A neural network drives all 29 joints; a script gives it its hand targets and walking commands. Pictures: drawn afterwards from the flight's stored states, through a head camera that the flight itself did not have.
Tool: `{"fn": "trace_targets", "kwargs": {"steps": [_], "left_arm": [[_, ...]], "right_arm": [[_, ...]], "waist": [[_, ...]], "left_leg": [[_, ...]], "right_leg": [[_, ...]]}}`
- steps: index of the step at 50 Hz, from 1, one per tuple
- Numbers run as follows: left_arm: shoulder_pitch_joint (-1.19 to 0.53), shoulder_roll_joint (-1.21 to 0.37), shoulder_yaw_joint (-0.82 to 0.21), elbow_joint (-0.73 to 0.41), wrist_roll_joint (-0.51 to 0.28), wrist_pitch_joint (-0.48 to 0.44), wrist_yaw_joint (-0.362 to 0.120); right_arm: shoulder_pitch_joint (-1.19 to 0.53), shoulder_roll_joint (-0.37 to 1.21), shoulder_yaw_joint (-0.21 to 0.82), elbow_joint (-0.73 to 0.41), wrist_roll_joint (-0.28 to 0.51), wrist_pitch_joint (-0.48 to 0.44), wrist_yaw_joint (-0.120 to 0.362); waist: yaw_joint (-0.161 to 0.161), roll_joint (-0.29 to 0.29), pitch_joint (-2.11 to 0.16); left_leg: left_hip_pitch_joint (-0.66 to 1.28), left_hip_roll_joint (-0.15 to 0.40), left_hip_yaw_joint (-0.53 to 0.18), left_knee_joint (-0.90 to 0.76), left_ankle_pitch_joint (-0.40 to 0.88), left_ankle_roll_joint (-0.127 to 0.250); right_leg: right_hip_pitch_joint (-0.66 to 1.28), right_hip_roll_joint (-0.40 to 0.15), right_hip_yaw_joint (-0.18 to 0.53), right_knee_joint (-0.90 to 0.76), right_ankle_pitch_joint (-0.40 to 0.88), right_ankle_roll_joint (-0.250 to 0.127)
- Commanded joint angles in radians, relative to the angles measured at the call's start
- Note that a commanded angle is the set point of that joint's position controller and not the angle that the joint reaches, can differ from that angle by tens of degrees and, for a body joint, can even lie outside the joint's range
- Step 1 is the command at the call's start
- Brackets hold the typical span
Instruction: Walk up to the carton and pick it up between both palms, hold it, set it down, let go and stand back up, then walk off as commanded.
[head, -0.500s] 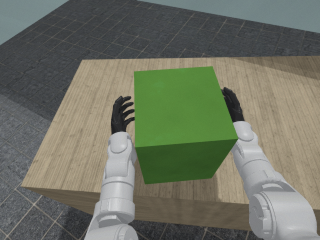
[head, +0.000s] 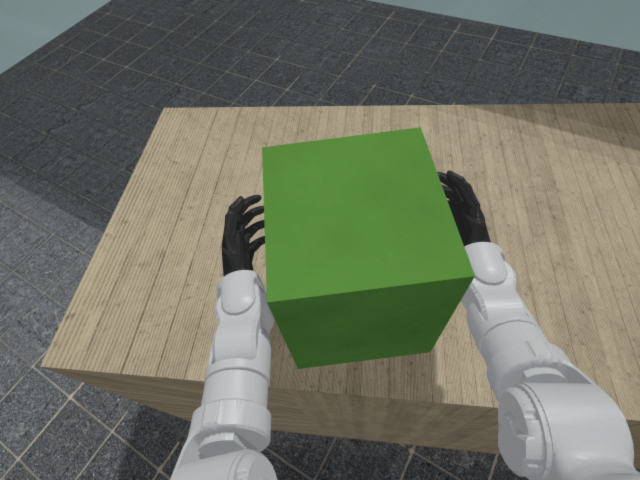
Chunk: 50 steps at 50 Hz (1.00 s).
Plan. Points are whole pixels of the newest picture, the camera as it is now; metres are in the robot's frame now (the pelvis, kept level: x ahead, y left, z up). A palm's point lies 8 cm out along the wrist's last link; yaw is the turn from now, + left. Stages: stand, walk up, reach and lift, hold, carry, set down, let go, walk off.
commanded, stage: set down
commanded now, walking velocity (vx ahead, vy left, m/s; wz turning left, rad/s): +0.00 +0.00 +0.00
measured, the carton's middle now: (353, 259) +0.40 +0.06 -0.01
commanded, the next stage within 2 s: none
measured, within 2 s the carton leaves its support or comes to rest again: neither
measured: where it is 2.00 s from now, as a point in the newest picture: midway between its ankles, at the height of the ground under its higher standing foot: outside the picture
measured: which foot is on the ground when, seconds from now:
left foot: down 0.00-1.00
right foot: down 0.00-1.00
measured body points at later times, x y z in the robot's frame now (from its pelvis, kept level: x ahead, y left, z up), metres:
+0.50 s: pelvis +0.00 +0.00 +0.00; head +0.09 +0.00 +0.44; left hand +0.36 +0.20 +0.04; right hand +0.45 -0.08 +0.03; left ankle -0.04 +0.16 -0.75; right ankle -0.02 -0.10 -0.75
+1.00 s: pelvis +0.00 +0.00 +0.00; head +0.10 +0.00 +0.44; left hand +0.36 +0.20 +0.03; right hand +0.45 -0.08 +0.03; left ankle -0.04 +0.16 -0.75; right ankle -0.02 -0.10 -0.75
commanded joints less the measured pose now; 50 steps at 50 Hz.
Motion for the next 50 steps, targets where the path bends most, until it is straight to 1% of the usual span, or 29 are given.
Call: {"fn": "trace_targets", "kwargs": {"steps": [1,3,4,7,10,11,14,16,17,19,20,21,24,25,26,27,30,31,32,35,36,37,38,40,42,44,46,48,50], "left_arm": [[-0.359,-0.396,-0.252,0.021,0.169,-0.062,-0.063],[-0.370,-0.401,-0.257,0.020,0.157,-0.070,-0.059],[-0.347,-0.406,-0.263,0.019,0.155,-0.069,-0.062],[-0.335,-0.410,-0.252,0.016,0.169,-0.069,-0.064],[-0.336,-0.382,-0.221,0.044,0.182,-0.067,-0.069],[-0.340,-0.367,-0.204,0.046,0.187,-0.064,-0.075],[-0.358,-0.387,-0.224,0.030,0.173,-0.074,-0.074],[-0.355,-0.381,-0.218,0.024,0.179,-0.069,-0.067],[-0.330,-0.389,-0.216,0.016,0.185,-0.076,-0.066],[-0.323,-0.399,-0.228,0.006,0.170,-0.082,-0.067],[-0.330,-0.376,-0.196,0.014,0.181,-0.081,-0.068],[-0.322,-0.387,-0.214,0.026,0.182,-0.080,-0.064],[-0.301,-0.369,-0.179,0.084,0.193,-0.070,-0.084],[-0.300,-0.378,-0.184,0.053,0.208,-0.077,-0.078],[-0.310,-0.371,-0.167,0.034,0.204,-0.088,-0.080],[-0.323,-0.372,-0.182,0.039,0.200,-0.089,-0.076],[-0.304,-0.364,-0.165,0.054,0.204,-0.086,-0.078],[-0.326,-0.389,-0.183,0.021,0.209,-0.092,-0.073],[-0.299,-0.368,-0.190,0.050,0.200,-0.088,-0.069],[-0.296,-0.374,-0.169,0.053,0.214,-0.080,-0.068],[-0.280,-0.373,-0.169,0.058,0.207,-0.082,-0.074],[-0.280,-0.372,-0.198,0.059,0.193,-0.080,-0.073],[-0.275,-0.385,-0.181,0.052,0.203,-0.082,-0.070],[-0.250,-0.379,-0.189,0.064,0.210,-0.083,-0.079],[-0.263,-0.362,-0.158,0.058,0.200,-0.094,-0.076],[-0.239,-0.312,-0.137,0.085,0.194,-0.092,-0.074],[-0.234,-0.253,-0.138,0.059,0.187,-0.093,-0.057],[-0.223,-0.154,-0.114,0.073,0.156,-0.099,-0.038],[-0.215,-0.097,-0.118,0.072,0.124,-0.097,-0.015]], "right_arm": [[-0.504,0.359,0.065,0.000,-0.207,-0.053,0.110],[-0.523,0.374,0.084,0.018,-0.187,-0.055,0.112],[-0.490,0.367,0.078,0.040,-0.189,-0.054,0.114],[-0.511,0.359,0.070,0.010,-0.200,-0.070,0.116],[-0.486,0.360,0.072,0.027,-0.200,-0.061,0.114],[-0.464,0.365,0.050,0.058,-0.198,-0.042,0.117],[-0.484,0.357,0.024,0.045,-0.220,-0.061,0.120],[-0.467,0.355,0.017,0.059,-0.210,-0.048,0.131],[-0.460,0.368,0.030,0.061,-0.209,-0.058,0.129],[-0.470,0.364,0.035,0.046,-0.217,-0.065,0.125],[-0.484,0.362,0.043,0.045,-0.209,-0.063,0.129],[-0.452,0.349,0.027,0.057,-0.214,-0.059,0.126],[-0.460,0.353,0.035,0.054,-0.211,-0.054,0.128],[-0.434,0.350,0.020,0.083,-0.232,-0.055,0.125],[-0.438,0.363,0.027,0.063,-0.233,-0.059,0.124],[-0.437,0.349,0.015,0.076,-0.230,-0.057,0.124],[-0.428,0.351,0.012,0.082,-0.229,-0.061,0.124],[-0.432,0.349,-0.016,0.084,-0.227,-0.065,0.129],[-0.434,0.352,0.003,0.061,-0.229,-0.066,0.125],[-0.412,0.336,-0.022,0.081,-0.231,-0.055,0.134],[-0.434,0.355,0.005,0.058,-0.220,-0.064,0.132],[-0.439,0.330,-0.007,0.066,-0.224,-0.068,0.130],[-0.443,0.323,-0.012,0.068,-0.231,-0.066,0.136],[-0.408,0.336,-0.006,0.112,-0.230,-0.061,0.129],[-0.409,0.330,-0.006,0.104,-0.231,-0.061,0.133],[-0.412,0.282,0.001,0.089,-0.203,-0.058,0.123],[-0.388,0.216,-0.006,0.085,-0.192,-0.063,0.107],[-0.393,0.104,-0.022,0.104,-0.155,-0.052,0.085],[-0.419,0.014,0.001,0.054,-0.117,-0.060,0.063]], "waist": [[-0.009,-0.088,-0.552],[0.008,-0.075,-0.542],[-0.015,-0.066,-0.534],[0.003,-0.055,-0.572],[0.012,-0.083,-0.508],[-0.011,-0.077,-0.482],[-0.024,-0.075,-0.529],[-0.015,-0.053,-0.522],[-0.002,-0.071,-0.534],[-0.017,-0.073,-0.562],[0.008,-0.073,-0.544],[-0.017,-0.061,-0.517],[0.001,-0.111,-0.480],[-0.022,-0.105,-0.488],[-0.002,-0.109,-0.502],[-0.020,-0.104,-0.499],[-0.005,-0.091,-0.481],[-0.029,-0.059,-0.507],[-0.014,-0.094,-0.511],[-0.025,-0.054,-0.497],[-0.008,-0.073,-0.486],[-0.030,-0.079,-0.524],[-0.013,-0.091,-0.510],[-0.033,-0.101,-0.452],[-0.009,-0.087,-0.493],[0.002,-0.112,-0.468],[-0.007,-0.079,-0.494],[0.002,-0.119,-0.482],[0.012,-0.115,-0.508]], "left_leg": [[0.177,-0.034,0.095,0.095,0.735,0.000],[0.180,-0.032,0.096,0.108,0.789,-0.003],[0.179,-0.031,0.097,0.108,0.783,-0.004],[0.213,-0.031,0.093,0.109,0.830,-0.012],[0.167,-0.038,0.103,0.093,0.726,0.012],[0.161,-0.037,0.105,0.082,0.691,0.014],[0.167,-0.035,0.100,0.089,0.729,0.005],[0.194,-0.031,0.102,0.084,0.711,0.000],[0.181,-0.031,0.102,0.096,0.748,0.000],[0.193,-0.028,0.099,0.094,0.781,-0.004],[0.169,-0.037,0.106,0.107,0.780,0.007],[0.163,-0.036,0.092,0.098,0.766,0.004],[0.113,-0.047,0.105,0.079,0.688,0.024],[0.125,-0.042,0.107,0.086,0.705,0.018],[0.122,-0.046,0.111,0.080,0.702,0.021],[0.129,-0.039,0.101,0.079,0.701,0.018],[0.118,-0.046,0.110,0.085,0.694,0.026],[0.149,-0.039,0.102,0.091,0.700,0.007],[0.127,-0.040,0.092,0.092,0.716,0.017],[0.133,-0.043,0.093,0.092,0.729,0.009],[0.138,-0.033,0.103,0.094,0.735,0.014],[0.141,-0.036,0.097,0.093,0.721,0.012],[0.150,-0.035,0.101,0.084,0.712,0.010],[0.143,-0.039,0.093,0.084,0.724,0.009],[0.132,-0.043,0.106,0.098,0.743,0.020],[0.112,-0.042,0.104,0.083,0.681,0.027],[0.101,-0.051,0.104,0.092,0.686,0.023],[0.106,-0.045,0.106,0.104,0.690,0.033],[0.102,-0.044,0.110,0.113,0.733,0.019]], "right_leg": [[0.035,0.067,-0.068,0.011,0.208,-0.045],[0.015,0.065,-0.059,0.014,0.238,-0.054],[0.010,0.060,-0.065,0.012,0.248,-0.049],[0.002,0.060,-0.072,0.005,0.228,-0.056],[0.030,0.053,-0.055,0.004,0.225,-0.047],[0.031,0.053,-0.059,0.001,0.196,-0.045],[0.019,0.056,-0.064,0.006,0.202,-0.049],[-0.018,0.063,-0.073,-0.004,0.129,-0.056],[0.010,0.062,-0.063,0.004,0.179,-0.055],[0.003,0.064,-0.074,-0.006,0.199,-0.053],[0.017,0.057,-0.058,0.006,0.219,-0.054],[0.015,0.057,-0.058,0.002,0.199,-0.054],[0.054,0.047,-0.051,0.011,0.237,-0.041],[0.045,0.046,-0.053,0.018,0.259,-0.038],[0.059,0.053,-0.057,0.026,0.251,-0.035],[0.031,0.052,-0.059,0.013,0.224,-0.039],[0.031,0.049,-0.046,0.014,0.222,-0.039],[0.004,0.054,-0.060,0.014,0.189,-0.042],[0.025,0.054,-0.048,0.009,0.205,-0.048],[0.006,0.056,-0.057,0.009,0.195,-0.048],[0.014,0.054,-0.053,0.004,0.203,-0.048],[0.019,0.054,-0.062,0.001,0.195,-0.049],[-0.001,0.060,-0.061,0.005,0.180,-0.047],[0.013,0.061,-0.061,0.007,0.198,-0.046],[0.008,0.052,-0.047,0.019,0.227,-0.044],[0.044,0.046,-0.042,0.016,0.207,-0.038],[0.040,0.043,-0.040,0.026,0.219,-0.037],[0.024,0.048,-0.021,0.030,0.235,-0.030],[0.031,0.056,-0.018,0.040,0.285,-0.032]]}}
